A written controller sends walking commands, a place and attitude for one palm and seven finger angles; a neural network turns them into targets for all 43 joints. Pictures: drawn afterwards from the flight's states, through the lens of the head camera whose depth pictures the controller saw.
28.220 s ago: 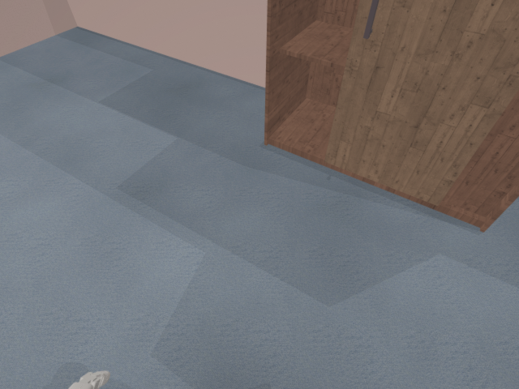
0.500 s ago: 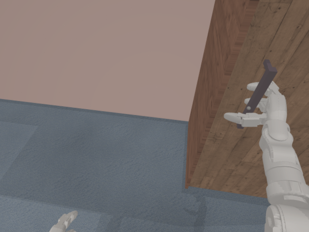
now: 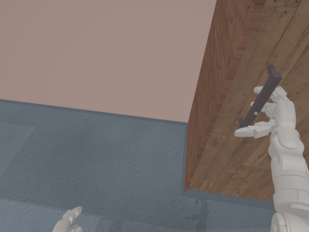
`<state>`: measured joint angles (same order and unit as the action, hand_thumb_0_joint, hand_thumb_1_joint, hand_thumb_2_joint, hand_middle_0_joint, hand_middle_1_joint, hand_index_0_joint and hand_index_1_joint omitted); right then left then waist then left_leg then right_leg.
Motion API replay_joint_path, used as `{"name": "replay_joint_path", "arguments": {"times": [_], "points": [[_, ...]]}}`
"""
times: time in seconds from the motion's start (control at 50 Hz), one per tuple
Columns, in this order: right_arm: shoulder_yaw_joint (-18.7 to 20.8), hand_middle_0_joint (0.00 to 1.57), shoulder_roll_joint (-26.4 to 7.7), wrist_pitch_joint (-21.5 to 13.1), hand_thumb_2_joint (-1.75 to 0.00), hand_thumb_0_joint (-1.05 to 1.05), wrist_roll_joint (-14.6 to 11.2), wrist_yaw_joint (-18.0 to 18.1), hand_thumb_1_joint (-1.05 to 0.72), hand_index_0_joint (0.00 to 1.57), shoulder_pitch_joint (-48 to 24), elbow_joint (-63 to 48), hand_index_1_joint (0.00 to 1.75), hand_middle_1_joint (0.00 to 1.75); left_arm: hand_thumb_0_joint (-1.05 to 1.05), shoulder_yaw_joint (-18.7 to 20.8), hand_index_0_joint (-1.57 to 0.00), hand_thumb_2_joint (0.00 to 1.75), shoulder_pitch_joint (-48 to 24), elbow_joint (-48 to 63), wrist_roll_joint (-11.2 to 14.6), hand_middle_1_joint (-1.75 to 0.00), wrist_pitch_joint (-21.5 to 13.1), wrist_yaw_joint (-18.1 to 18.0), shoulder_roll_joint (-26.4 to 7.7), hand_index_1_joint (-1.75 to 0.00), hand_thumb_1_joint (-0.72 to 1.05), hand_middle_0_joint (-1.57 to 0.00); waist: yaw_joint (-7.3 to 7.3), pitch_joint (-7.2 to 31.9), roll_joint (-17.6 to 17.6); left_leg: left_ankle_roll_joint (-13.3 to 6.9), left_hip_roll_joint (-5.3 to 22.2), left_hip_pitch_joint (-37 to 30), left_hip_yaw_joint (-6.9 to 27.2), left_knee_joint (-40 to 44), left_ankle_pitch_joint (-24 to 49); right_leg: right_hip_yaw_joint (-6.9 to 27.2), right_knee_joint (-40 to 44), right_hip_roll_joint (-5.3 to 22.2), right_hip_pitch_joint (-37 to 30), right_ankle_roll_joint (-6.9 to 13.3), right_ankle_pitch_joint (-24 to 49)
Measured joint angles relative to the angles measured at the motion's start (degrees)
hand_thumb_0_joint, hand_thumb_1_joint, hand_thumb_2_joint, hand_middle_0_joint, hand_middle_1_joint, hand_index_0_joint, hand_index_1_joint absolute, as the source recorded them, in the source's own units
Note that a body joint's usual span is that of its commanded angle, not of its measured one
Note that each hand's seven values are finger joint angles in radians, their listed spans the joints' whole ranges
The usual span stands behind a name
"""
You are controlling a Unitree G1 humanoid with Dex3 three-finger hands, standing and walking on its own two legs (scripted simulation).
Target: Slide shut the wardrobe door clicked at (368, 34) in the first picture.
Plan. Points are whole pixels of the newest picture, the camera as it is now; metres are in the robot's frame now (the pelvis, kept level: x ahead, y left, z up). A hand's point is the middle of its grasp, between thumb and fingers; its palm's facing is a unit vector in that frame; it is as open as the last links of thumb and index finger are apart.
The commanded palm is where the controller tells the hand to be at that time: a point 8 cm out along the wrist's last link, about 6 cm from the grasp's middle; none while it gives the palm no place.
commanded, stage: slip the hand off the handle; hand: right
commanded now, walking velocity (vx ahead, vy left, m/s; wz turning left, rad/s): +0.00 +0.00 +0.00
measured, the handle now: (254, 103) +0.46 -0.24 +0.10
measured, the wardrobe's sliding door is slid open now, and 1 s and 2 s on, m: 0.00 0.00 0.00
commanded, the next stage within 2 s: draw the hand back to the body in 1.10 s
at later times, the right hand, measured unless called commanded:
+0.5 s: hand (286, 118) +0.40 -0.29 +0.11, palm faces +0.24 +0.96 -0.17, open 14.7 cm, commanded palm +0.35 -0.33 +0.13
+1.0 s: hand (298, 153) +0.30 -0.29 +0.11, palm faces +0.26 +0.95 -0.16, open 14.7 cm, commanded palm +0.25 -0.33 +0.13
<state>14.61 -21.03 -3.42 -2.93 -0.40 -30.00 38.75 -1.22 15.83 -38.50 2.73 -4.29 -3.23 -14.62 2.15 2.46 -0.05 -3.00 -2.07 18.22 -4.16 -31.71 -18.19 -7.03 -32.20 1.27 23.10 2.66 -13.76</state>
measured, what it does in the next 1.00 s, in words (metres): stands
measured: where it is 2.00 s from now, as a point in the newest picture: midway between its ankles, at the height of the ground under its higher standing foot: outside the picture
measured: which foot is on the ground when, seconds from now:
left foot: down 0.00-1.00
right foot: down 0.00-1.00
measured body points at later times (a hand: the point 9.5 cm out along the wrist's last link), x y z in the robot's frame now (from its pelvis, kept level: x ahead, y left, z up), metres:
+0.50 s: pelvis +0.00 -0.02 +0.00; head +0.03 -0.03 +0.45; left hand +0.09 +0.25 -0.11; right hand +0.38 -0.34 +0.12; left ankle -0.02 +0.08 -0.73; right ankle +0.03 -0.09 -0.73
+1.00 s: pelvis -0.01 -0.03 +0.00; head -0.02 -0.03 +0.45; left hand +0.17 +0.20 -0.08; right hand +0.28 -0.34 +0.12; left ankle -0.02 +0.08 -0.73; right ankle +0.03 -0.09 -0.73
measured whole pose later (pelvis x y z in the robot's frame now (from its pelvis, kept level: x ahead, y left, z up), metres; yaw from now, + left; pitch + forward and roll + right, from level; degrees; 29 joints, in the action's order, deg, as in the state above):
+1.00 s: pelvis -0.01 -0.03 +0.00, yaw -2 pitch +1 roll +2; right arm 13.9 -21.0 2.0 -8.1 -3.9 -9.0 14.7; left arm -2.8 12.0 -36.8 3.4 -8.2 -5.3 -14.0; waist -1.7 3.0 1.4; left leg -0.9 -0.2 15.6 -5.3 -32.7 -18.3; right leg -6.0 -34.1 -0.7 21.6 4.7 -14.1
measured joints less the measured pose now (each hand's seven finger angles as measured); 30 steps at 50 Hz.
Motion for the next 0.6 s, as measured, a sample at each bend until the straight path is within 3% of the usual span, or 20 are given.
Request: {"name": "replay_joint_path", "arguments": {"times": [0.38,0.48,0.6], "points": [[3.97,0.25,-6.40,-1.04,-0.20,-0.02,-1.59,-5.82,0.54,0.26,-0.49,3.32,1.15,1.15,0.01,0.20,-0.20,0.89,1.95,-0.39,0.53,-0.30,0.79,-1.23,-1.00,-0.30,0.91,-0.21,-0.48,0.23,0.29,0.78,0.51,1.53,-1.05,-1.25,-0.64,1.04,-2.84,-0.45,2.73,0.89,-1.20],[3.99,0.25,-6.44,-1.83,-0.20,-0.02,-2.28,-6.71,0.54,0.25,0.20,2.37,1.15,1.15,0.01,0.41,-0.20,0.89,2.79,-0.50,0.54,-0.30,0.75,-1.09,-1.02,-0.30,0.91,-0.21,-0.38,0.68,0.49,1.19,0.69,2.01,-0.66,-1.56,-0.62,0.65,-3.23,-0.56,3.13,1.30,-1.43],[3.79,0.25,-4.09,-0.09,-0.20,-0.01,-3.38,-6.35,0.54,0.25,7.24,-5.36,1.15,1.15,0.01,0.45,-0.20,0.89,3.19,0.75,0.59,-0.30,0.63,-0.63,-0.84,-0.30,0.91,-0.21,-0.48,1.34,1.05,1.76,0.85,1.40,0.37,-1.36,-0.47,-0.35,-2.93,-0.66,2.14,1.82,-1.67]]}}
